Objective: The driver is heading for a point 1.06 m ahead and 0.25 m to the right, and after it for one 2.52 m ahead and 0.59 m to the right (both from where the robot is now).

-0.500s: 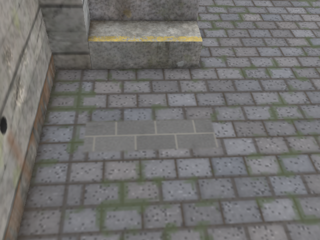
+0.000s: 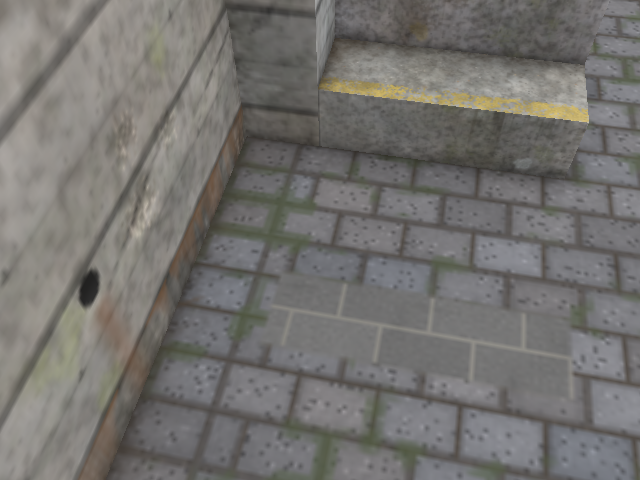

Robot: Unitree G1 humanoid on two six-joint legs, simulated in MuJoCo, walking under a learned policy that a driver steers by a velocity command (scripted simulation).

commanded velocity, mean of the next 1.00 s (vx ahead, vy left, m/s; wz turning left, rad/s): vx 0.50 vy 0.00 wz -0.35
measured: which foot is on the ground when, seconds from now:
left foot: up 0.00-0.28, down 0.30-0.78, up 0.80-1.00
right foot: down 0.00-0.30, up 0.32-0.74, down 0.76-1.00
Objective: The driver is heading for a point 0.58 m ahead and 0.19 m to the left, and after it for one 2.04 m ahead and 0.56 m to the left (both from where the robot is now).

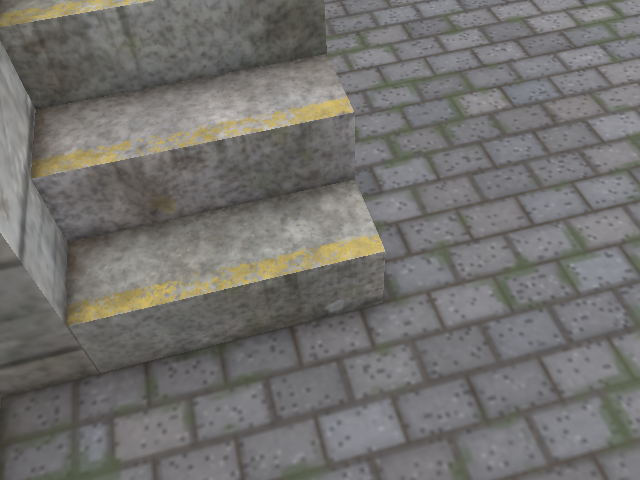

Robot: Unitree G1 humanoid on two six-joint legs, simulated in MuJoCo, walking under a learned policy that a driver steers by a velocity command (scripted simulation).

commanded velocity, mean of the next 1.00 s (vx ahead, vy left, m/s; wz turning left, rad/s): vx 0.50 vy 0.00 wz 0.45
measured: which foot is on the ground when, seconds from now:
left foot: up 0.00-0.32, down 0.34-0.84, up 0.86-1.00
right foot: down 0.00-0.36, up 0.38-0.82, down 0.84-1.00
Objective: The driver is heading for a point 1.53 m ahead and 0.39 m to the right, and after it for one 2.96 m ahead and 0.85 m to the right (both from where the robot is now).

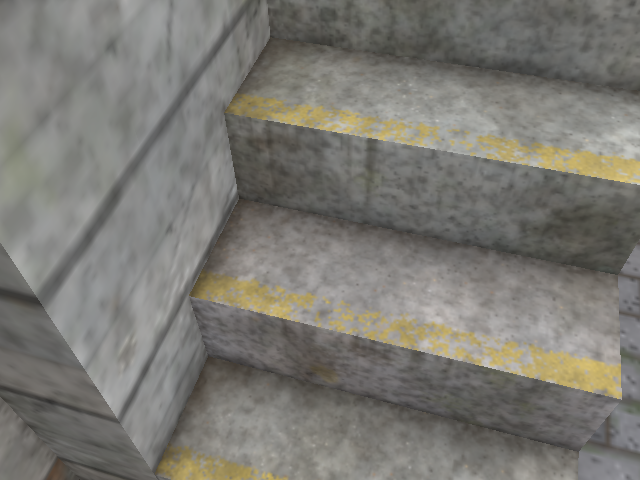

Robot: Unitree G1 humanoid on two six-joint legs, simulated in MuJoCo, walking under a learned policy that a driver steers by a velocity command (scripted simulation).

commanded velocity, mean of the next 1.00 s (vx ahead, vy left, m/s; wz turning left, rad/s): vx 0.50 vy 0.00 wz -0.34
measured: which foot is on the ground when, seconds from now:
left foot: up 0.00-0.20, down 0.22-0.78, up 0.80-1.00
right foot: down 0.00-0.22, up 0.24-0.74, down 0.76-1.00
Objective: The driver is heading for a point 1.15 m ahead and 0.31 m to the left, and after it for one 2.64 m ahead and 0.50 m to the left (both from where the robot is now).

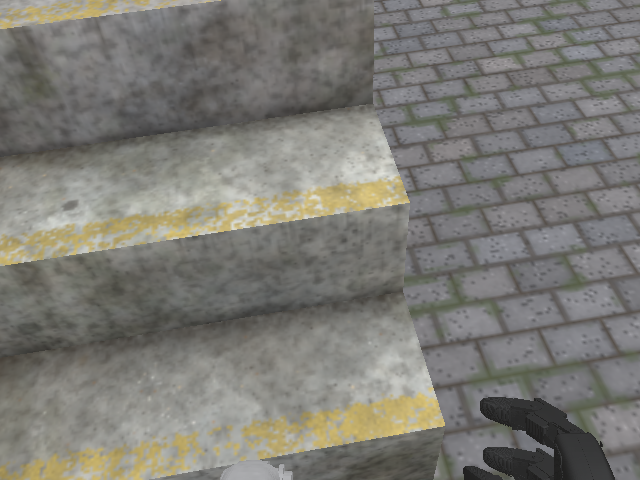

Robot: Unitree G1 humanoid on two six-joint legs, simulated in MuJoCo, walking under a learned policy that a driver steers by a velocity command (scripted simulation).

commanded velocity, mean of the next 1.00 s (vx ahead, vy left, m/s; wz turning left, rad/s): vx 0.50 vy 0.00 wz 0.41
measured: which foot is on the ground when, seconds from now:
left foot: up 0.00-0.24, down 0.26-0.60, up 0.62-0.80, down 0.82-1.00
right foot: down 0.00-0.24, up 0.26-0.46, down 0.48-0.56, up 0.58-0.62, down 0.64-0.80, up 0.82-1.00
